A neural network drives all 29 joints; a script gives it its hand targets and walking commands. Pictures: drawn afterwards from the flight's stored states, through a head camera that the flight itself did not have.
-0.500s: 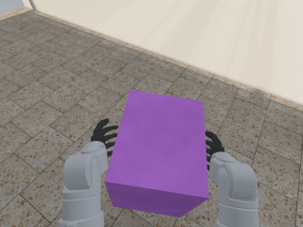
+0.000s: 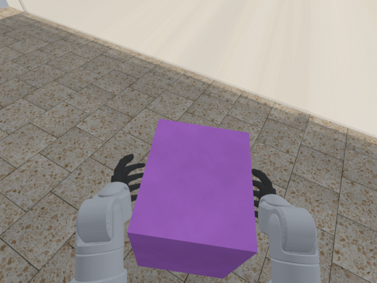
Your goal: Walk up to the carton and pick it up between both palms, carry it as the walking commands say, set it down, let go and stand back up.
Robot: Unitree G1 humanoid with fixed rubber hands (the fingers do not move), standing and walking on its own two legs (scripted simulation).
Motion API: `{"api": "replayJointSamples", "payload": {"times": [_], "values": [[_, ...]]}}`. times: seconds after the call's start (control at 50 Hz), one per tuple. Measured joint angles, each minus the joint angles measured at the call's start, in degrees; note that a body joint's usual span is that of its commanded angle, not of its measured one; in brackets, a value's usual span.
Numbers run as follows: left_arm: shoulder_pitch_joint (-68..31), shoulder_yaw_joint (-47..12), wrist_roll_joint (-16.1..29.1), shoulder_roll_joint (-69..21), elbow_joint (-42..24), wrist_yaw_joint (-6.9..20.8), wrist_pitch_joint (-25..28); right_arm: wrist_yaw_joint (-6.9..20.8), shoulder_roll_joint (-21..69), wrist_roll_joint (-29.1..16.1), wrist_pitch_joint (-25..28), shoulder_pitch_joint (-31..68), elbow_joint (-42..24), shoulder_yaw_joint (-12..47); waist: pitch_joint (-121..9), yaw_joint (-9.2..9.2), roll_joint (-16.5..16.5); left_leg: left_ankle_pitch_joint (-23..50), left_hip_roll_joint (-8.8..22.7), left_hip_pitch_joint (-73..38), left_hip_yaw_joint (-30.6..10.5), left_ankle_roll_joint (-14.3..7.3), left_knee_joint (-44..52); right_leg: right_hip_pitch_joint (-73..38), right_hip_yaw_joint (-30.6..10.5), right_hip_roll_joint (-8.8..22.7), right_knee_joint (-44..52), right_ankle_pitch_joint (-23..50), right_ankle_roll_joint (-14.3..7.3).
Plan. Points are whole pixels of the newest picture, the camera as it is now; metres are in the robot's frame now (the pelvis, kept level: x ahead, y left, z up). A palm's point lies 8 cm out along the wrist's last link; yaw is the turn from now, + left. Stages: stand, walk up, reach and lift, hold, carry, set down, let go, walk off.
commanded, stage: carry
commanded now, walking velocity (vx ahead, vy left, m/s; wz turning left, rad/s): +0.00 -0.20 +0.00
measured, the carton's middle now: (192, 201) +0.29 +0.00 +0.02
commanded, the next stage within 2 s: none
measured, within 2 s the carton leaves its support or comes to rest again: neither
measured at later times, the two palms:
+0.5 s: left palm (176, 220) +0.23 +0.03 +0.08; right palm (330, 239) +0.21 -0.25 +0.06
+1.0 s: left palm (227, 237) +0.19 -0.05 +0.11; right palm out of the picture +0.18 -0.33 +0.09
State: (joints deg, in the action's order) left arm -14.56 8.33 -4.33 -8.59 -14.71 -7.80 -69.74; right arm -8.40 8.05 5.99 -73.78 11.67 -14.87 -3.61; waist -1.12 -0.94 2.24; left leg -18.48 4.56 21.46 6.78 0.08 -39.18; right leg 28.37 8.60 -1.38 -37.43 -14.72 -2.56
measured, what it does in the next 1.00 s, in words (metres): steps to the right: right foot, then left foot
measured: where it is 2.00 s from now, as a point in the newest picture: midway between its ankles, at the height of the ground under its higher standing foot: outside the picture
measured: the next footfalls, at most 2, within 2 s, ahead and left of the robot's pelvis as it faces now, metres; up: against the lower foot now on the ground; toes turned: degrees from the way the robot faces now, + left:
right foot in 0.14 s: +0.08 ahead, -0.15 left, +0.00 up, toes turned -9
left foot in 0.70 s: -0.04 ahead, -0.03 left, +0.00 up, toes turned -1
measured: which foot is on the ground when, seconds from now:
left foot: down 0.00-0.50, up 0.52-0.68, down 0.70-1.00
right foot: up 0.00-0.12, down 0.14-0.72, up 0.74-0.84, down 0.86-1.00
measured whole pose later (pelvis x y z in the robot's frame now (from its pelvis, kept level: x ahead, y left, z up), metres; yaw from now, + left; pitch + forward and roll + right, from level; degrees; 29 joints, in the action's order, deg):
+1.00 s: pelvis -0.09 -0.20 +0.01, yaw +1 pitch +2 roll +0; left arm -16.4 9.3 -4.2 -9.1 -12.4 -7.8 -69.4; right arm -7.9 8.2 7.2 -74.5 12.8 -14.3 -4.6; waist -4.3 0.4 -1.0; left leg -15.5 7.6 19.7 3.6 4.1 -33.7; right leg 21.8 5.2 -0.6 -32.3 -12.6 -2.7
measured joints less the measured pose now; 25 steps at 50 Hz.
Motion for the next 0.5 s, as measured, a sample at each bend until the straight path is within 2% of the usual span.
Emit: {"api": "replayJointSamples", "payload": {"times": [0.06, 0.12, 0.16, 0.2, 0.24, 0.28, 0.3, 0.34, 0.38, 0.44, 0.46, 0.5], "values": [[0.8, 0.2, 0.3, 0.2, -1.2, 0.0, -0.4, 0.0, 0.0, 0.1, -0.3, 0.0, -0.3, 0.7, -0.4, 1.0, -1.1, -0.1, 1.8, 0.4, -0.4, 0.9, -0.1, 1.1, -3.6, 0.1, -7.9, -5.6, 2.1], [0.5, 0.9, 0.8, 0.1, -1.7, 0.0, -0.4, 0.0, 0.1, 0.6, -0.6, 0.6, -0.7, 1.1, -0.6, 2.16, -2.3, 0.2, 3.4, 1.2, -1.1, 2.4, -0.7, -2.9, -4.8, 1.7, -2.1, -5.4, 2.7], [0.1, 1.5, 1.1, 0.0, -1.4, -0.1, 0.2, 0.1, 0.2, 1.0, -0.4, 1.4, -0.4, 1.0, -0.3, 3.31, -3.7, 0.0, 5.2, 1.9, -1.6, 3.6, -1.8, -4.4, -2.9, 1.5, 2.2, 2.4, 1.9], [-0.6, 1.4, 1.5, -0.2, -0.4, -0.6, 0.4, 0.3, 0.2, 1.1, -0.4, 1.4, -0.2, 0.2, -0.3, 3.38, -4.3, -1.4, 5.7, 2.6, -2.8, 4.2, -2.2, -3.8, -1.8, 0.9, 1.9, 3.1, 0.4], [-1.3, 1.0, 1.7, -0.3, 0.7, -1.1, 0.4, 0.4, 0.2, 0.8, -0.4, 1.1, -0.3, -0.8, -0.4, 3.07, -3.1, -7.1, 4.4, 3.6, -3.0, 3.8, -4.0, -2.8, -1.4, 1.4, 1.2, 2.3, -0.7], [-1.8, 0.5, 1.5, -0.5, 1.4, -1.2, 0.5, 0.4, 0.1, 0.6, -0.4, 1.0, -0.6, -1.7, -0.4, 2.11, -2.4, -9.0, 3.0, 3.8, -2.3, 3.2, -5.0, -2.0, -0.7, 1.7, 1.2, 2.4, -1.3], [-1.9, 0.2, 1.2, -0.5, 1.6, -1.0, 0.6, 0.4, 0.1, 0.5, -0.4, 0.9, -0.8, -1.8, -0.4, 1.61, -2.2, -8.0, 2.4, 3.1, -1.6, 2.9, -3.9, -1.6, -0.4, 1.6, 1.2, 2.7, -1.6], [-2.1, 0.4, 0.6, -0.5, 1.6, -0.5, 0.8, 0.3, 0.2, 0.5, -0.1, 1.0, -0.4, -1.6, 0.2, 0.96, -0.9, 0.0, 1.4, 1.8, -1.6, 2.3, -0.3, -1.3, -0.5, 1.6, 1.2, 3.3, -2.0], [-1.6, 0.5, 0.4, -0.4, 0.9, -0.3, 0.5, 0.2, 0.2, 0.4, 0.0, 0.9, -0.2, -1.1, 0.9, 0.16, 0.0, 3.0, 1.6, 1.4, -1.5, 2.6, 0.7, -1.2, -0.5, 1.4, 1.1, 3.5, -2.1], [-0.3, 0.4, 0.4, 0.0, -0.4, -0.1, 0.1, 0.0, 0.1, 0.3, -0.5, 0.7, -0.5, -0.1, 0.5, -0.04, -0.6, 1.6, 3.1, 2.0, -1.4, 3.6, -0.7, 0.0, 0.0, 1.0, -1.6, -0.8, -0.3], [-0.1, 0.6, 0.5, 0.0, -0.7, -0.1, -0.1, 0.0, 0.1, 0.4, -0.5, 0.7, -0.4, 0.3, 0.4, 0.18, -0.9, 1.2, 3.7, 2.3, -1.3, 4.0, -1.4, 0.2, 0.4, 0.9, -1.8, -0.1, -0.5], [-0.1, 0.8, 0.6, 0.0, -0.5, 0.0, -0.2, 0.0, 0.1, 0.5, -0.6, 0.3, -0.5, 0.6, 0.1, 0.56, -1.5, 0.1, 4.6, 2.9, -1.7, 4.7, -3.1, 0.0, 1.6, 0.5, -1.2, 3.6, -3.3]]}}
